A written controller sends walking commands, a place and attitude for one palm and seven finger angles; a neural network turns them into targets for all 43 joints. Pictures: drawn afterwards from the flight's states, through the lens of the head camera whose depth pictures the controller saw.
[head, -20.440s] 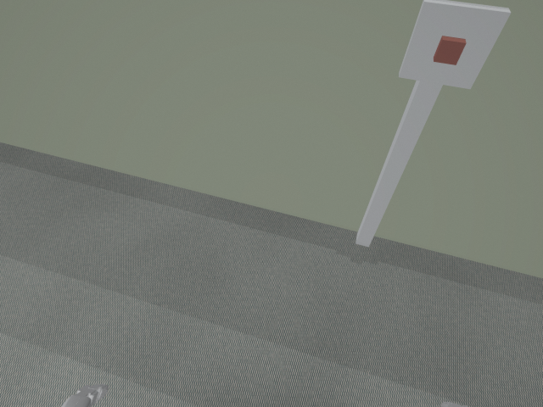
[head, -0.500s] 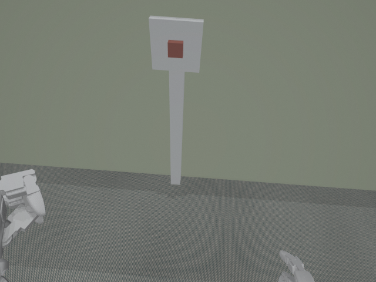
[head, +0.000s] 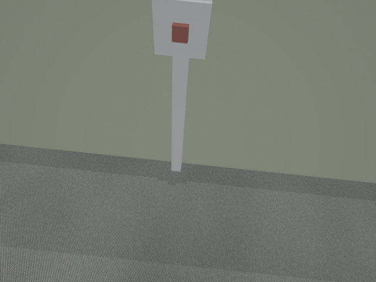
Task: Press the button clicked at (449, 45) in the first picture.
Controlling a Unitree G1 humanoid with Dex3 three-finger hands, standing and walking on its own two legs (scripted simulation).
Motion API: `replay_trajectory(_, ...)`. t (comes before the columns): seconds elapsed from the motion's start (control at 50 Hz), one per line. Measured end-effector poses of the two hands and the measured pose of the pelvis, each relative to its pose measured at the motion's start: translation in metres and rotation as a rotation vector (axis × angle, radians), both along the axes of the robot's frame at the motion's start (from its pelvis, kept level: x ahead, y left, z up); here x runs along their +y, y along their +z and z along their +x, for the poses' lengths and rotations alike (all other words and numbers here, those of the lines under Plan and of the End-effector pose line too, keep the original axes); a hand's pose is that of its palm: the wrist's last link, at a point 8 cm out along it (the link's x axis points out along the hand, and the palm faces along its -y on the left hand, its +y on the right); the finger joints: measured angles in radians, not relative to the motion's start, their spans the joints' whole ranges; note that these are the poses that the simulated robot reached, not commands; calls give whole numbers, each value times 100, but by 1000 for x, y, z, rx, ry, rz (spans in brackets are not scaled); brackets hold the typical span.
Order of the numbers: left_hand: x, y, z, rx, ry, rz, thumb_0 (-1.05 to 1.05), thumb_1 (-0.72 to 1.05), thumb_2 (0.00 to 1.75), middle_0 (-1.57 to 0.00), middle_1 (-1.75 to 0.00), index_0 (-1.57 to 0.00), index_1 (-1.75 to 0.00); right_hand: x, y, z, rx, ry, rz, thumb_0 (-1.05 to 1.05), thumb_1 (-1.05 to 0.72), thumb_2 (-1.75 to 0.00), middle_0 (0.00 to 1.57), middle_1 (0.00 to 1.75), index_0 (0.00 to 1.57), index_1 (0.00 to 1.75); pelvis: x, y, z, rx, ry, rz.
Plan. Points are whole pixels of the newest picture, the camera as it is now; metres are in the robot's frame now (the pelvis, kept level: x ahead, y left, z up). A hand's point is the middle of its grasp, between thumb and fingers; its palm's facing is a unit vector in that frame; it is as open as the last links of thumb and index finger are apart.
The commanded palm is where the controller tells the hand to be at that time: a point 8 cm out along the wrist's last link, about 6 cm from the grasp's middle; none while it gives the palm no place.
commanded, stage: let the arm hang, fingers relaxed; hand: left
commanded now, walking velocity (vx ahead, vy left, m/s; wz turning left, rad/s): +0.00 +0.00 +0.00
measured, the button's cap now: (180, 32) +0.80 +0.07 +0.13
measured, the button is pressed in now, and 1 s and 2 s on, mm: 0 0 0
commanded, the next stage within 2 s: stand and wait in 0.76 s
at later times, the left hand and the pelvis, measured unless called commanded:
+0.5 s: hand out of the picture -0.03 +0.17 -0.17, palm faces +0.01 -0.98 -0.18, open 7.2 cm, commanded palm none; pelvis -0.01 +0.01 +0.01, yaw -1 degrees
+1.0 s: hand out of the picture -0.02 +0.16 -0.17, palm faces +0.01 -0.98 -0.20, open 7.4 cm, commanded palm none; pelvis -0.01 +0.00 +0.01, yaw -1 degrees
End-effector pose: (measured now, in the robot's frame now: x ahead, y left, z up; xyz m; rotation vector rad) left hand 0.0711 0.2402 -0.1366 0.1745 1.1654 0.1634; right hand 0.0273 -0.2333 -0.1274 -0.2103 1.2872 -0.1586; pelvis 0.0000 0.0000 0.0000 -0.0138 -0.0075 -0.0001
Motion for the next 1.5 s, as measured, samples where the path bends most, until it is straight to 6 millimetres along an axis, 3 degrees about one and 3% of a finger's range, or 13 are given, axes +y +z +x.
replay_trajectory(0.08,10,-1,-39,138,9,14,2,90,90,-80,-104,-82,-99,6,-5,-27,90,-33,17,0,-91,-90,20,30,20,30,2,4,0,-4,-5,-1)
replay_trajectory(0.18,12,3,-80,265,22,23,1,91,90,-63,-82,-64,-80,16,-11,-47,137,-62,50,0,-91,-90,20,30,20,30,5,6,-1,-15,-14,3)
replay_trajectory(0.34,-4,3,-107,321,36,-6,1,91,90,-37,-49,-37,-49,32,-17,-57,145,-74,94,0,-91,-90,20,30,20,30,7,7,-7,-28,-22,7)
replay_trajectory(0.6,-32,-4,-100,274,27,-64,1,91,90,-21,-31,-21,-31,36,-17,-70,143,-99,103,0,-91,-90,20,30,20,30,4,6,-15,-25,-25,11)
replay_trajectory(0.9,-29,-3,-94,271,26,-43,1,91,90,-20,-30,-20,-30,29,-16,-82,179,-117,96,0,-91,-90,20,30,20,30,-2,6,-14,-17,-25,10)
replay_trajectory(1.5,-24,3,-62,219,10,-7,1,91,90,-20,-30,-20,-30,-5,-12,-34,104,-74,52,0,-91,-90,20,30,20,30,-14,9,-4,-24,-23,12)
